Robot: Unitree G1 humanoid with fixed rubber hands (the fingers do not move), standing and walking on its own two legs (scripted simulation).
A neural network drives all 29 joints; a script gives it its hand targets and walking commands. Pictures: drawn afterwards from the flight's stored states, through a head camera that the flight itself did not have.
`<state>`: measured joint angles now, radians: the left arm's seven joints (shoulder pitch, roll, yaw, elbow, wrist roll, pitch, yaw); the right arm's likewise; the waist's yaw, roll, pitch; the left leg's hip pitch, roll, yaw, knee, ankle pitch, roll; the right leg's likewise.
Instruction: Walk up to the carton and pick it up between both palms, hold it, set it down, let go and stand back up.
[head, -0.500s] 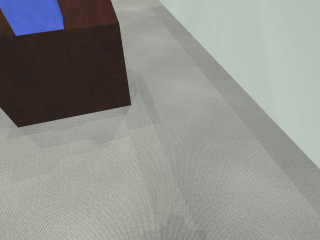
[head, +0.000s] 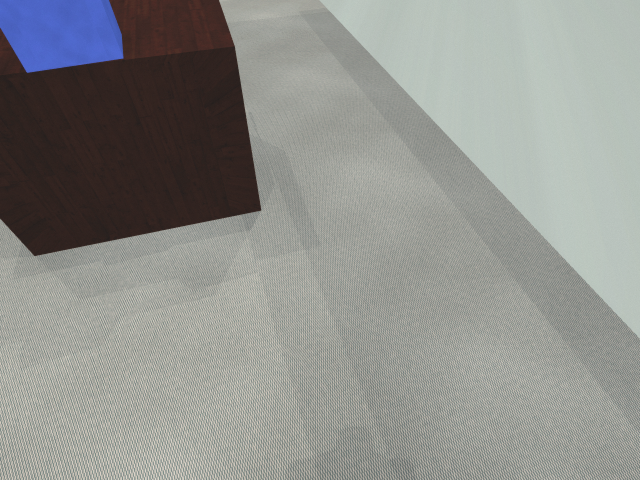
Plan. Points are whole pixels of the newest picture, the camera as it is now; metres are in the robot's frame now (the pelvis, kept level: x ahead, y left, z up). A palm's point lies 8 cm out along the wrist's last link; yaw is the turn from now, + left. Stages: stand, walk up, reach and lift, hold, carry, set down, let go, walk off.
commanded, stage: walk up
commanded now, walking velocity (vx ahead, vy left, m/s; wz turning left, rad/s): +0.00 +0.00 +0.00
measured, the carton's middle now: (61, 18) +1.27 +0.74 +0.04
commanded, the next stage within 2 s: none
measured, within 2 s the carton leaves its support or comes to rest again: neither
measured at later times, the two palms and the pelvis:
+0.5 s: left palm out of the picture -0.04 +0.31 -0.20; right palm (401, 404) +0.26 -0.12 -0.17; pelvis +0.11 +0.10 -0.06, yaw +21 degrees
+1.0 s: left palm (73, 430) +0.22 +0.38 -0.15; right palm (363, 319) +0.43 -0.07 -0.18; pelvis +0.30 +0.15 -0.04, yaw +28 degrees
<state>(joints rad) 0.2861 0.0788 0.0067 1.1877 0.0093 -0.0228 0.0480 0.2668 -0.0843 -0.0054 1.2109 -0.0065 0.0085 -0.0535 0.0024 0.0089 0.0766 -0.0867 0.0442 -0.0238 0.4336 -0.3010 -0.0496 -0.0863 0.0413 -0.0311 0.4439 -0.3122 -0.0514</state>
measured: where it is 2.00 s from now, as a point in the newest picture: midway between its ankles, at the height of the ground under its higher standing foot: (207, 335)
